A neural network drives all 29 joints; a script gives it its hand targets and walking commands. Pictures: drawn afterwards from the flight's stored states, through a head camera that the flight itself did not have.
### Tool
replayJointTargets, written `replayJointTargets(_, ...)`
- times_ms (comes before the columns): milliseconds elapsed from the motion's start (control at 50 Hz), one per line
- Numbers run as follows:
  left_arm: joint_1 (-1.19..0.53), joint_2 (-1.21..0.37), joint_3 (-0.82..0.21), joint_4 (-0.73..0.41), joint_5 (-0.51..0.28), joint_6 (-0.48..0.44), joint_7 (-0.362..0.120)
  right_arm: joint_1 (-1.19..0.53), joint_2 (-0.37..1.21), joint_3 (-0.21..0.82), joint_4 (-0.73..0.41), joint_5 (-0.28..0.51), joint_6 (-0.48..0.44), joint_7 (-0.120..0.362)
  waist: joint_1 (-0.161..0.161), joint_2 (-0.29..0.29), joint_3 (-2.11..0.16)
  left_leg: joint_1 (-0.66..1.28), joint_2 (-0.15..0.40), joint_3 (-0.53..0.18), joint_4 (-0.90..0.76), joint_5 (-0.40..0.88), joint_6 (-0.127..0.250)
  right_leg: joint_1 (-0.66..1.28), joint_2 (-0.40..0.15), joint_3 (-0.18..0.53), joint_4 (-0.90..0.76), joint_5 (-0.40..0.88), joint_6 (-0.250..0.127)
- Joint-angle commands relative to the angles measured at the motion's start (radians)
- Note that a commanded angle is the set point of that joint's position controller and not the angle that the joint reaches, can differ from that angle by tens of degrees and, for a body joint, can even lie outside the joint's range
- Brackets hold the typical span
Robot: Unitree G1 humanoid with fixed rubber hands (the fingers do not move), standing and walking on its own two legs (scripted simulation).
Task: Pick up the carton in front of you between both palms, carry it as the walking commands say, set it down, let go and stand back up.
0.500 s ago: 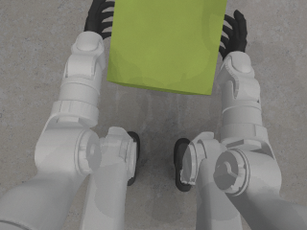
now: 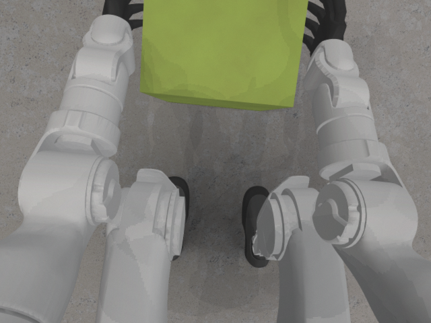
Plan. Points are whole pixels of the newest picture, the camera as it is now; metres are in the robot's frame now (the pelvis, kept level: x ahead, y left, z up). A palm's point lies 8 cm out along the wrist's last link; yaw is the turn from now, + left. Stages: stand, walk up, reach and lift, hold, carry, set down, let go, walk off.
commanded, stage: set down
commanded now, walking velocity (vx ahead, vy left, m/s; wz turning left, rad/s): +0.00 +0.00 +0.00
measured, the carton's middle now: (220, 46) +0.53 +0.04 -0.25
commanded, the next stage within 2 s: none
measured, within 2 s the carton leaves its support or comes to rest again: rests again in 0.18 s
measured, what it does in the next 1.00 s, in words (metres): stands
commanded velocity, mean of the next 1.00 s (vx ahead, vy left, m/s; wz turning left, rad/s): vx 0.00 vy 0.00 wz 0.00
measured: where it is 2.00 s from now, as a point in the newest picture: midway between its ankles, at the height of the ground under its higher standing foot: (215, 235)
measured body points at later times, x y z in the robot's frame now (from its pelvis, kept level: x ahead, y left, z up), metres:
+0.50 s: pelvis -0.01 -0.01 -0.01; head +0.34 +0.04 +0.26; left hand +0.54 +0.18 -0.19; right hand +0.54 -0.13 -0.17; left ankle +0.11 +0.10 -0.34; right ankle +0.11 -0.12 -0.34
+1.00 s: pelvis -0.01 +0.00 -0.01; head +0.36 +0.04 +0.23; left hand +0.51 +0.22 -0.22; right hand +0.52 -0.15 -0.20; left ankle +0.11 +0.10 -0.34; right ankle +0.11 -0.12 -0.34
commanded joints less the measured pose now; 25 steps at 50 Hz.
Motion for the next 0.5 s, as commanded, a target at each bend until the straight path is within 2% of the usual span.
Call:
replayJointTargets(0, -0.533, -0.945, -0.329, -0.190, -0.105, -0.079, -0.267, -0.535, 0.899, 0.446, -0.067, 0.111, -0.011, 0.274, 0.094, 0.161, -1.202, 0.851, -0.082, -0.027, -0.128, 0.518, -0.057, 0.328, 0.087, -0.051, -0.100, 0.364, -0.003)
replayJointTargets(20, -0.463, -0.978, -0.343, -0.138, -0.134, -0.074, -0.262, -0.493, 0.861, 0.390, -0.073, 0.078, -0.020, 0.272, -0.034, 0.157, -1.186, 0.847, -0.084, -0.055, -0.173, 0.497, -0.052, 0.381, 0.083, -0.099, -0.102, 0.353, 0.000)
replayJointTargets(40, -0.547, -0.907, -0.308, -0.188, -0.118, -0.094, -0.261, -0.423, 0.914, 0.387, -0.009, 0.087, -0.009, 0.273, 0.060, 0.139, -1.097, 0.788, -0.091, -0.022, -0.135, 0.458, -0.056, 0.324, 0.085, -0.047, -0.101, 0.347, -0.003)
replayJointTargets(60, -0.575, -0.932, -0.335, -0.149, -0.128, -0.093, -0.257, -0.454, 0.897, 0.372, -0.029, 0.055, -0.022, 0.266, -0.025, 0.125, -1.093, 0.765, -0.097, -0.030, -0.145, 0.419, -0.057, 0.383, 0.087, -0.063, -0.115, 0.358, -0.006)
replayJointTargets(80, -0.550, -0.893, -0.313, -0.183, -0.112, -0.100, -0.259, -0.483, 0.901, 0.409, -0.083, 0.112, -0.022, 0.272, 0.082, 0.128, -1.109, 0.750, -0.092, -0.033, -0.129, 0.444, -0.031, 0.355, 0.090, -0.052, -0.087, 0.348, -0.002)
replayJointTargets(100, -0.592, -0.898, -0.304, -0.183, -0.127, -0.106, -0.263, -0.493, 0.872, 0.437, -0.087, 0.075, -0.021, 0.257, -0.027, 0.071, -1.091, 0.712, -0.092, -0.033, -0.118, 0.434, -0.043, 0.436, 0.086, -0.048, -0.115, 0.364, 0.002)
replayJointTargets(120, -0.542, -0.908, -0.297, -0.169, -0.087, -0.099, -0.265, -0.515, 0.893, 0.423, -0.076, 0.099, -0.024, 0.264, 0.081, 0.117, -1.092, 0.768, -0.103, -0.014, -0.146, 0.440, -0.027, 0.379, 0.098, -0.035, -0.122, 0.344, -0.002)
replayJointTargets(140, -0.602, -0.863, -0.292, -0.177, -0.095, -0.105, -0.257, -0.498, 0.903, 0.390, -0.006, 0.103, -0.017, 0.270, 0.063, 0.134, -1.075, 0.685, -0.086, -0.011, -0.152, 0.373, -0.041, 0.367, 0.101, -0.040, -0.104, 0.303, -0.007)
replayJointTargets(160, -0.503, -0.874, -0.265, -0.020, -0.073, -0.087, -0.262, -0.464, 0.831, 0.376, 0.045, 0.034, -0.022, 0.258, -0.004, 0.066, -0.934, 0.607, -0.098, -0.031, -0.163, 0.330, -0.052, 0.425, 0.090, -0.053, -0.127, 0.285, -0.007)
replayJointTargets(180, -0.588, -0.803, -0.254, -0.103, -0.086, -0.104, -0.262, -0.483, 0.867, 0.360, 0.017, 0.093, -0.021, 0.257, 0.073, 0.129, -0.949, 0.653, -0.095, -0.005, -0.164, 0.271, -0.027, 0.392, 0.096, -0.043, -0.117, 0.235, -0.005)
replayJointTargets(200, -0.534, -0.821, -0.219, -0.088, -0.066, -0.099, -0.261, -0.542, 0.810, 0.374, -0.007, 0.090, -0.030, 0.260, 0.090, 0.098, -0.954, 0.629, -0.090, -0.011, -0.164, 0.303, -0.018, 0.338, 0.095, -0.044, -0.118, 0.236, -0.004)
replayJointTargets(220, -0.548, -0.821, -0.237, -0.070, -0.064, -0.108, -0.262, -0.537, 0.830, 0.363, 0.032, 0.094, -0.030, 0.254, 0.086, 0.088, -0.931, 0.603, -0.080, -0.022, -0.147, 0.308, -0.021, 0.393, 0.094, -0.025, -0.111, 0.276, -0.008)
replayJointTargets(240, -0.581, -0.801, -0.239, -0.086, -0.078, -0.110, -0.261, -0.526, 0.821, 0.361, 0.010, 0.080, -0.037, 0.255, 0.042, 0.050, -0.952, 0.621, -0.086, -0.021, -0.161, 0.304, -0.017, 0.371, 0.103, -0.047, -0.117, 0.256, 0.005)
replayJointTargets(260, -0.526, -0.762, -0.187, -0.006, -0.051, -0.114, -0.263, -0.457, 0.782, 0.357, 0.113, 0.065, -0.031, 0.251, 0.077, 0.061, -0.896, 0.575, -0.066, -0.010, -0.126, 0.261, -0.034, 0.370, 0.081, -0.019, -0.124, 0.219, -0.007)
replayJointTargets(280, -0.511, -0.751, -0.155, 0.009, -0.011, -0.100, -0.265, -0.517, 0.768, 0.333, 0.077, 0.073, -0.028, 0.256, 0.122, 0.079, -0.848, 0.580, -0.074, -0.023, -0.165, 0.257, -0.009, 0.324, 0.080, -0.028, -0.109, 0.201, 0.004)
replayJointTargets(300, -0.536, -0.716, -0.161, 0.005, -0.017, -0.097, -0.271, -0.491, 0.780, 0.313, 0.073, 0.051, -0.019, 0.256, 0.054, 0.040, -0.825, 0.565, -0.059, -0.022, -0.124, 0.237, -0.020, 0.332, 0.079, -0.024, -0.126, 0.189, 0.001)
replayJointTargets(320, -0.540, -0.746, -0.144, 0.003, -0.048, -0.105, -0.273, -0.524, 0.761, 0.330, 0.097, 0.069, -0.022, 0.256, 0.066, 0.050, -0.855, 0.564, -0.069, -0.028, -0.135, 0.192, -0.015, 0.354, 0.081, -0.047, -0.104, 0.160, -0.001)
replayJointTargets(340, -0.546, -0.790, -0.179, 0.006, -0.021, -0.099, -0.277, -0.502, 0.777, 0.304, 0.117, 0.044, -0.026, 0.266, 0.032, 0.046, -0.822, 0.525, -0.072, -0.031, -0.128, 0.232, -0.020, 0.313, 0.097, -0.042, -0.107, 0.190, -0.006)
replayJointTargets(360, -0.544, -0.763, -0.177, -0.002, -0.033, -0.102, -0.279, -0.482, 0.777, 0.318, 0.092, 0.048, -0.029, 0.278, 0.066, 0.063, -0.799, 0.545, -0.070, -0.018, -0.120, 0.234, -0.023, 0.322, 0.085, -0.015, -0.118, 0.185, -0.020)
replayJointTargets(380, -0.502, -0.794, -0.147, 0.004, -0.009, -0.087, -0.287, -0.523, 0.788, 0.326, 0.043, 0.052, -0.028, 0.281, 0.050, 0.038, -0.802, 0.527, -0.073, -0.053, -0.141, 0.252, -0.001, 0.301, 0.099, -0.036, -0.098, 0.225, 0.001)
replayJointTargets(400, -0.451, -0.723, -0.121, 0.072, 0.011, -0.076, -0.288, -0.501, 0.761, 0.292, 0.081, 0.050, -0.017, 0.276, 0.090, 0.062, -0.786, 0.516, -0.064, -0.020, -0.118, 0.203, -0.013, 0.344, 0.073, -0.026, -0.111, 0.181, 0.003)
replayJointTargets(420, -0.474, -0.715, -0.101, 0.038, 0.020, -0.086, -0.292, -0.499, 0.756, 0.313, 0.055, 0.047, -0.024, 0.272, 0.107, 0.039, -0.761, 0.527, -0.073, -0.012, -0.119, 0.214, 0.000, 0.295, 0.095, -0.015, -0.130, 0.158, 0.001)
replayJointTargets(440, -0.488, -0.720, -0.128, 0.047, 0.019, -0.089, -0.294, -0.507, 0.756, 0.298, 0.088, 0.036, -0.019, 0.278, 0.100, 0.055, -0.736, 0.516, -0.053, -0.021, -0.103, 0.232, -0.002, 0.297, 0.089, 0.010, -0.139, 0.164, -0.003)
replayJointTargets(460, -0.434, -0.720, -0.107, 0.115, 0.031, -0.083, -0.293, -0.453, 0.729, 0.251, 0.146, 0.018, -0.022, 0.276, 0.065, 0.071, -0.749, 0.497, -0.056, -0.014, -0.112, 0.192, -0.014, 0.324, 0.090, -0.016, -0.129, 0.161, -0.003)
replayJointTargets(480, -0.422, -0.653, -0.067, 0.092, 0.057, -0.076, -0.290, -0.486, 0.691, 0.292, 0.106, 0.034, -0.020, 0.280, 0.130, 0.041, -0.642, 0.488, -0.056, -0.032, -0.138, 0.201, 0.006, 0.272, 0.086, 0.010, -0.131, 0.152, -0.009)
